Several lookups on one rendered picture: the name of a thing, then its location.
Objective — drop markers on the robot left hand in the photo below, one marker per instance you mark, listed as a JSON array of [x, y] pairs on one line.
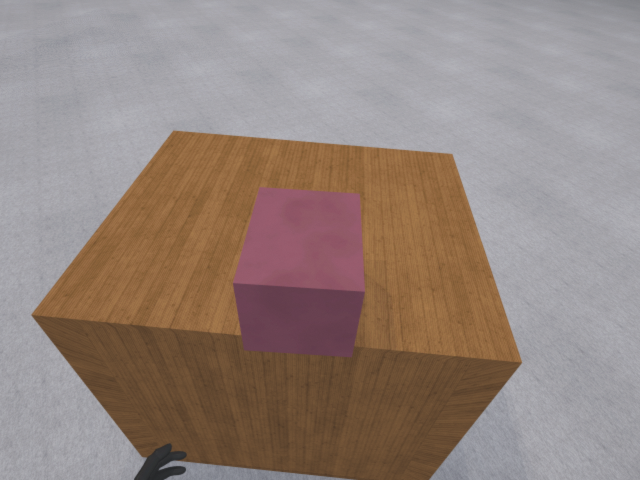
[[160, 457]]

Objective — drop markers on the carton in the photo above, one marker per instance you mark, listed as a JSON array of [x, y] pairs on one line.
[[299, 284]]

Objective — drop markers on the pedestal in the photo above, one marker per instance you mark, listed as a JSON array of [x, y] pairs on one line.
[[146, 315]]

